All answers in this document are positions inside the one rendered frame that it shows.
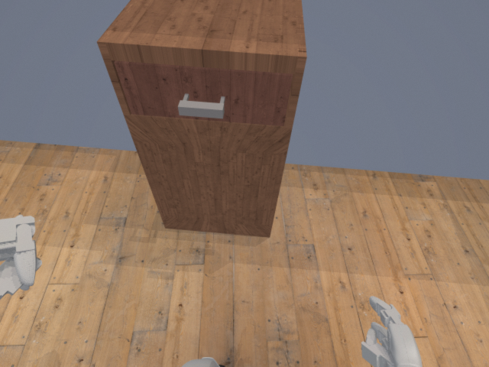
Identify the handle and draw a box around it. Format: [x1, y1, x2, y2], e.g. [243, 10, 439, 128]
[178, 93, 225, 119]

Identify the right robot hand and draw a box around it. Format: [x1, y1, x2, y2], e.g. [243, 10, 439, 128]
[361, 296, 423, 367]

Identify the drawer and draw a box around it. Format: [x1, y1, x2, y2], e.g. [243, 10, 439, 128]
[114, 61, 293, 126]

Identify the left robot hand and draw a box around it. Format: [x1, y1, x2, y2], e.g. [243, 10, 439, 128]
[0, 215, 42, 300]

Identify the cabinet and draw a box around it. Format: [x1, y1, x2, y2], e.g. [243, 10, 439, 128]
[97, 0, 307, 238]

